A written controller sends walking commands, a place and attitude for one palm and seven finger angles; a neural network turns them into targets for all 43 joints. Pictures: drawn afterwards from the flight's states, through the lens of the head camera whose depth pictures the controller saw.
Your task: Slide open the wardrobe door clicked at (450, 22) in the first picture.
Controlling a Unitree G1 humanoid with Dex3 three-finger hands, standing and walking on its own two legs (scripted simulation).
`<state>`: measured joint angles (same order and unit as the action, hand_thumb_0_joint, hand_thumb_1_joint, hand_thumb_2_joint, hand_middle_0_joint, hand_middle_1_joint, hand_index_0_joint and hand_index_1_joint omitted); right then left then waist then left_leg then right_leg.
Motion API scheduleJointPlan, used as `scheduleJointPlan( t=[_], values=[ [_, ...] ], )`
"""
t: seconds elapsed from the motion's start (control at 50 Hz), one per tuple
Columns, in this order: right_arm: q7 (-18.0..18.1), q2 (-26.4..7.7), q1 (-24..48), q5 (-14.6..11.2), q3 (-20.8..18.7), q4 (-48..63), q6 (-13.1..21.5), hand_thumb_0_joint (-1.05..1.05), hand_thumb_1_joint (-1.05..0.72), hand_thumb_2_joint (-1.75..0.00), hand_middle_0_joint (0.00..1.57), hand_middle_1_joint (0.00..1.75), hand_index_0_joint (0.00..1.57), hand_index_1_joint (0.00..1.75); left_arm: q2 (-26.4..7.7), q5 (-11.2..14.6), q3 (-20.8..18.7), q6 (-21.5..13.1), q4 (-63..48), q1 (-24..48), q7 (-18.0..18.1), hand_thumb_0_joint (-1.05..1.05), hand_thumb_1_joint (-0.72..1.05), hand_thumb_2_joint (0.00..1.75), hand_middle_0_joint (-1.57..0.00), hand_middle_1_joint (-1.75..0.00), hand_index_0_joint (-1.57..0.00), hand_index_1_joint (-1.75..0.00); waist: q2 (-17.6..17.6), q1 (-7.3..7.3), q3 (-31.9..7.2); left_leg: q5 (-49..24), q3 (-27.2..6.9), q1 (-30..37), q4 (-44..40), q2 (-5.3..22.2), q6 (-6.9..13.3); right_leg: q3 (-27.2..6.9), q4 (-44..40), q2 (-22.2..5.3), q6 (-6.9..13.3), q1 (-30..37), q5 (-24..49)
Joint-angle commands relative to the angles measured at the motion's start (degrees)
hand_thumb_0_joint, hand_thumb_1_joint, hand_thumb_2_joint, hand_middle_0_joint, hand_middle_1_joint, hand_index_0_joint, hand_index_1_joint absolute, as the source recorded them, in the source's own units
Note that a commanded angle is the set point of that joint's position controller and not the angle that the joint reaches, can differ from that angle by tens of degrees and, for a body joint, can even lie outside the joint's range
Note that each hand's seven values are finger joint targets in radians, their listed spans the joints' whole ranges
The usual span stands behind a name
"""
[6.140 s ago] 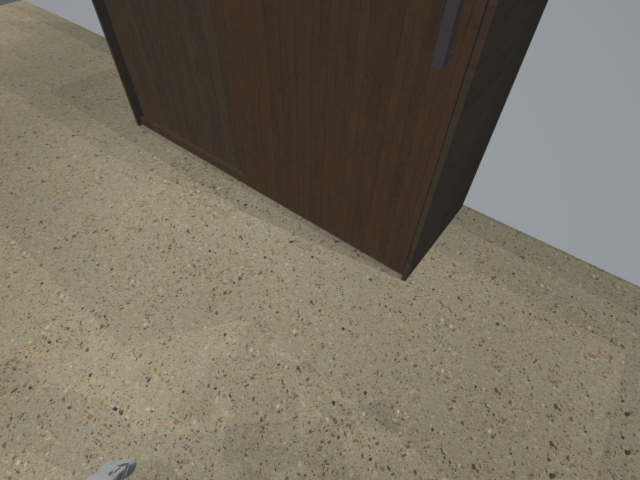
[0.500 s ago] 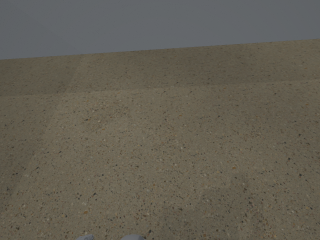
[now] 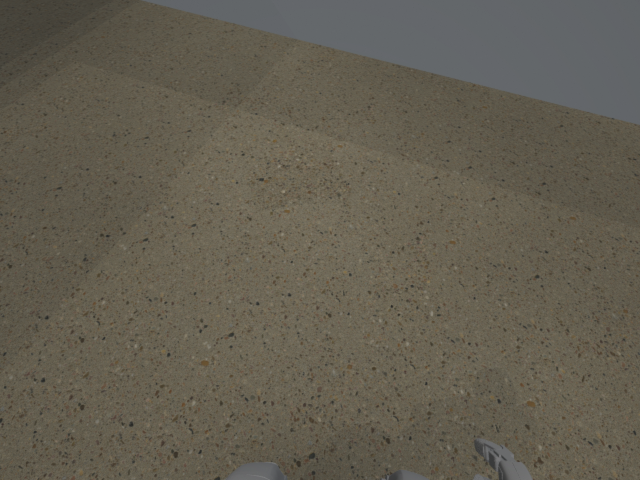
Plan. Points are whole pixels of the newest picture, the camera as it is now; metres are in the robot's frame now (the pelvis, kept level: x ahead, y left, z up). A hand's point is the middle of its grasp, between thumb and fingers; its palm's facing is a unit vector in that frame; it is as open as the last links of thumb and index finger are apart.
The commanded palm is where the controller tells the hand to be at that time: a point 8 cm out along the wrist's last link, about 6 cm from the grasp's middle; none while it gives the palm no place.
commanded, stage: turn to face it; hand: right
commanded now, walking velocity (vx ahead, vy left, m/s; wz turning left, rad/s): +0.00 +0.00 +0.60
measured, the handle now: out of the picture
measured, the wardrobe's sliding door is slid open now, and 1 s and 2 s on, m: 0.00 0.00 0.00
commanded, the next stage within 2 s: none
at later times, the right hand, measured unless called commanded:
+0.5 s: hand out of the picture +0.14 -0.26 -0.16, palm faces -0.22 +0.96 -0.20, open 7.3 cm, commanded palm none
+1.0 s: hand (402, 415) +0.23 -0.09 -0.12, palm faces -0.57 +0.77 -0.30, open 7.3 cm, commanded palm none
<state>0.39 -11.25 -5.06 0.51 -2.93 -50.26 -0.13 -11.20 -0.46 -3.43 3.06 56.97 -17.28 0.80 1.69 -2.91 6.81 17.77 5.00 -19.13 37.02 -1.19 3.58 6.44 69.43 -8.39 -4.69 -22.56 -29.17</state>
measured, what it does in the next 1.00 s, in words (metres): steps on the spot, turning left: right foot, then left foot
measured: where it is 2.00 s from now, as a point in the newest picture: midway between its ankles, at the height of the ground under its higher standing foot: outside the picture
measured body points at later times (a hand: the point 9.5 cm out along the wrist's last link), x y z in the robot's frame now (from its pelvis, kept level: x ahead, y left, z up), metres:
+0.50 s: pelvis +0.03 -0.07 +0.02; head +0.08 -0.10 +0.46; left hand +0.08 +0.20 -0.10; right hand +0.15 -0.31 -0.15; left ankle -0.04 +0.07 -0.63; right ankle +0.07 -0.15 -0.72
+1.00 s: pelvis +0.01 -0.01 +0.01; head +0.01 +0.04 +0.45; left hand -0.14 +0.20 -0.16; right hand +0.26 -0.14 -0.10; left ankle -0.04 +0.05 -0.72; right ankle +0.07 -0.16 -0.65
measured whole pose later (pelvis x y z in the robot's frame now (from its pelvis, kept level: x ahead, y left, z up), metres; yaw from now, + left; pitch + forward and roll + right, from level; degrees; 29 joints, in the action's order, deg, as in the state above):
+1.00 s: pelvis +0.01 -0.01 +0.01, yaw +36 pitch +0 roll -2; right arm 0.3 -10.9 -7.3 0.7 -3.2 -50.1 -1.0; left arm -14.4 -1.1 -4.5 4.3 55.8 -16.1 0.6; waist 3.7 -2.7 4.1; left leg 18.7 3.5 -15.7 33.9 -0.5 3.6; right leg 6.9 62.1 -8.8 -5.2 -25.6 -26.8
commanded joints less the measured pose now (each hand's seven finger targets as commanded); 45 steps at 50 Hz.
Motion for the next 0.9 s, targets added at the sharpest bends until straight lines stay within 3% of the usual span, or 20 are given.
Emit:
scheduleJointPlan(
  t=[0.0, 0.06, 0.12, 0.22, 0.28, 0.3, 0.32, 0.34, 0.36, 0.4, 0.44, 0.52, 0.6, 0.68, 0.76, 0.8, 0.82, 0.84, 0.86, 0.88],
  values=[
    [1.21, -10.62, -4.1, 0.11, -2.83, 2.1, 0.44, 0.0, -0.9, -0.9, 0.2, 0.3, 0.2, 0.3, -4.84, -0.74, -1.14, -0.71, -6.18, 1.35, 0.54, 0.0, 0.9, 0.9, -0.2, -0.3, -0.2, -0.3, -6.19, 1.85, -7.65, -38.06, -15.61, 6.37, -15.85, 14.69, 5.95, -5.05, -1.5, -0.38, -1.01, -6.16, 5.83],
    [0.9, -11.08, -3.7, 0.52, -3.07, 2.34, 0.54, 0.0, -0.9, -0.9, 0.2, 0.3, 0.2, 0.3, -4.55, -0.69, -1.11, -0.56, -6.28, 0.79, 0.44, 0.0, 0.9, 0.9, -0.2, -0.3, -0.2, -0.3, -7.66, 1.04, -8.32, -32.63, -15.49, 5.08, -16.33, 12.28, 5.92, -4.61, -6.38, 1.06, -1.52, -5.33, 8.25],
    [0.47, -11.41, -5.15, 0.63, -3.39, 2.42, 0.28, 0.0, -0.9, -0.9, 0.2, 0.3, 0.2, 0.3, -5.25, -0.62, -1.12, -1.0, -8.29, 4.69, 0.36, 0.0, 0.9, 0.9, -0.2, -0.3, -0.2, -0.3, -9.77, 2.27, -8.82, -29.18, -17.95, 6.57, -15.82, 11.26, 6.15, -4.38, -11.7, 2.41, -1.66, -5.8, 8.38],
    [0.46, -12.39, -6.45, 0.86, -4.12, 2.82, -0.33, 0.0, -0.9, -0.9, 0.2, 0.3, 0.2, 0.3, -5.38, -0.04, -0.91, -1.98, -11.18, 9.87, 0.56, 0.0, 0.9, 0.9, -0.2, -0.3, -0.2, -0.3, -11.69, 3.99, -10.41, -33.13, -23.71, 8.28, -12.79, 11.33, 6.56, -4.18, -24.42, 5.28, -0.85, -1.05, 6.0],
    [0.59, -12.44, -4.28, 0.53, -4.25, 3.56, -0.91, 0.0, -0.9, -0.9, 0.2, 0.3, 0.2, 0.3, -5.99, 0.36, -1.13, -2.65, -10.43, 5.36, 1.04, 0.0, 0.9, 0.9, -0.2, -0.3, -0.2, -0.3, -11.34, 1.51, -12.63, -32.32, -25.24, 6.07, -8.03, 9.63, 3.48, -3.87, -38.96, 6.5, 0.05, 8.63, 12.94],
    [0.51, -10.84, -3.68, 0.08, -3.93, 4.06, -1.15, 0.0, -0.9, -0.9, 0.2, 0.3, 0.2, 0.3, -7.69, 0.26, -1.35, -3.16, -9.6, 2.75, 1.27, 0.0, 0.9, 0.9, -0.2, -0.3, -0.2, -0.3, -7.22, 0.37, -14.0, -26.55, -22.89, 1.54, -3.91, 6.42, 0.78, -5.3, -46.58, 3.92, 0.94, 16.79, 19.24],
    [0.15, -7.24, -5.65, -0.53, -3.3, 5.23, -1.47, 0.0, -0.9, -0.9, 0.2, 0.3, 0.2, 0.3, -12.86, -0.42, -2.14, -3.7, -9.92, 1.73, 1.3, 0.0, 0.9, 0.9, -0.2, -0.3, -0.2, -0.3, 8.35, 0.43, -15.59, -4.66, -16.35, -9.27, 5.36, -1.43, -3.12, -18.48, -51.74, -9.69, 4.83, 24.66, 26.41],
    [-0.16, -6.65, -7.26, -0.05, -3.06, 5.43, -1.5, 0.0, -0.9, -0.9, 0.2, 0.3, 0.2, 0.3, -15.96, -0.42, -2.66, -3.04, -10.99, 2.64, 0.99, 0.0, 0.9, 0.9, -0.2, -0.3, -0.2, -0.3, 16.44, 1.39, -13.54, 17.2, -9.42, -14.38, 19.14, -2.72, -5.77, -25.51, -52.02, -20.27, 9.65, 22.99, 33.93],
    [-0.27, -8.68, -8.43, 0.65, -3.81, 3.93, -2.0, 0.0, -0.9, -0.9, 0.2, 0.3, 0.2, 0.3, -13.78, -0.89, -2.14, -2.8, -11.69, 5.1, 0.98, 0.0, 0.9, 0.9, -0.2, -0.3, -0.2, -0.3, 11.67, 1.71, -11.37, 15.89, -10.68, -13.5, 28.09, -0.19, -6.38, -23.01, -52.45, -20.12, 11.86, 16.58, 29.35],
    [-1.09, -9.89, -9.07, 1.26, -4.96, 2.3, -2.75, 0.0, -0.9, -0.9, 0.2, 0.3, 0.2, 0.3, -9.51, -0.86, -0.77, -3.2, -13.38, 11.21, 1.37, 0.0, 0.9, 0.9, -0.2, -0.3, -0.2, -0.3, 10.45, 4.46, -5.2, 8.13, -9.89, -12.76, 34.11, 1.06, -7.17, -14.03, -54.57, -12.67, 8.78, 8.46, 22.54],
    [-1.9, -8.37, -10.31, 1.18, -4.66, 1.65, -2.87, 0.0, -0.9, -0.9, 0.2, 0.3, 0.2, 0.3, -8.77, -0.74, -0.43, -3.58, -13.03, 11.11, 1.34, 0.0, 0.9, 0.9, -0.2, -0.3, -0.2, -0.3, 8.99, 4.82, -5.44, 3.37, -7.92, -13.55, 36.5, 1.7, -7.88, -7.32, -53.64, -9.16, 7.27, 9.64, 24.82],
    [-2.04, -6.65, -8.96, 0.84, -3.98, 1.92, -3.22, 0.0, -0.9, -0.9, 0.2, 0.3, 0.2, 0.3, -8.88, -0.51, -1.19, -3.86, -10.54, 4.47, 1.31, 0.0, 0.9, 0.9, -0.2, -0.3, -0.2, -0.3, 7.3, 2.53, -8.32, 2.12, -6.1, -15.31, 33.43, 2.86, -8.95, -4.79, -52.45, -9.87, 9.21, 17.76, 27.43],
    [-2.11, -5.37, -5.81, 0.74, -3.45, 2.81, -3.3, 0.0, -0.9, -0.9, 0.2, 0.3, 0.2, 0.3, -9.45, -0.66, -1.95, -3.82, -8.45, 0.72, 1.15, 0.0, 0.9, 0.9, -0.2, -0.3, -0.2, -0.3, 7.55, 0.89, -8.04, 4.74, -4.01, -15.38, 25.97, 4.65, -9.32, -3.37, -51.72, -12.62, 11.06, 21.35, 31.83],
    [-2.14, -4.3, -2.5, 0.62, -2.85, 3.64, -3.12, 0.0, -0.9, -0.9, 0.2, 0.3, 0.2, 0.3, -10.21, -0.96, -2.64, -3.5, -6.73, -1.06, 0.7, 0.0, 0.9, 0.9, -0.2, -0.3, -0.2, -0.3, 9.05, -0.44, -7.9, 7.95, -1.33, -10.82, 16.35, 4.92, -8.47, -0.13, -49.86, -13.96, 11.65, 20.73, 35.88],
    [-1.9, -3.78, -2.45, 0.57, -2.49, 3.73, -2.36, 0.0, -0.9, -0.9, 0.2, 0.3, 0.2, 0.3, -11.31, -1.19, -3.31, -3.24, -5.86, -0.42, 0.15, 0.0, 0.9, 0.9, -0.2, -0.3, -0.2, -0.3, 11.86, -0.2, -8.65, 8.19, 1.0, -4.91, 7.05, 3.58, -6.72, 2.65, -46.42, -15.23, 10.84, 18.69, 38.16],
    [-1.63, -4.27, -4.62, 0.51, -2.56, 3.34, -1.75, 0.0, -0.9, -0.9, 0.2, 0.3, 0.2, 0.3, -11.5, -1.06, -3.45, -3.2, -5.62, -0.05, -0.02, 0.0, 0.9, 0.9, -0.2, -0.3, -0.2, -0.3, 10.8, 1.33, -9.87, 2.46, 1.49, 0.67, -1.44, 2.85, -5.41, 5.02, -42.16, -14.85, 8.53, 16.98, 38.58],
    [-1.41, -5.52, -7.42, 0.58, -2.87, 2.43, -1.25, 0.0, -0.9, -0.9, 0.2, 0.3, 0.2, 0.3, -11.37, -0.81, -3.35, -3.1, -5.76, 0.24, -0.17, 0.0, 0.9, 0.9, -0.2, -0.3, -0.2, -0.3, 7.98, 3.17, -11.66, -5.08, 1.8, 7.15, -9.08, 2.73, -4.64, 7.3, -36.89, -13.69, 6.01, 14.58, 36.44],
    [-0.81, -10.41, -11.52, 1.04, -3.52, 1.39, -0.36, 0.0, -0.9, -0.9, 0.2, 0.3, 0.2, 0.3, -9.22, -0.23, -2.94, -2.82, -6.33, -0.69, -0.59, 0.0, 0.9, 0.9, -0.2, -0.3, -0.2, -0.3, -2.73, 5.34, -13.91, -14.25, -6.83, 17.8, -15.71, 9.15, -2.06, 8.86, -26.29, -10.8, 2.43, 5.61, 27.18],
    [0.08, -17.38, -15.08, 1.23, -4.86, 0.43, 0.23, 0.0, -0.9, -0.9, 0.2, 0.3, 0.2, 0.3, -4.26, -0.43, -1.27, -2.55, -9.67, 2.17, -0.83, 0.0, 0.9, 0.9, -0.2, -0.3, -0.2, -0.3, -21.15, 7.44, -13.17, -36.58, -27.78, 23.15, -17.36, 23.38, 3.56, 8.28, -12.52, -1.49, -0.69, -11.3, -5.81],
    [0.69, -18.23, -15.88, 0.2, -5.01, -0.02, -0.34, 0.0, -0.9, -0.9, 0.2, 0.3, 0.2, 0.3, -5.92, -0.38, -1.4, -1.6, -10.58, 4.47, 0.0, 0.0, 0.9, 0.9, -0.2, -0.3, -0.2, -0.3, -17.39, 7.7, -13.3, -43.25, -26.6, 19.85, -15.88, 25.86, 7.88, -0.66, -5.55, -0.43, -0.37, -12.81, -9.08]
  ],
)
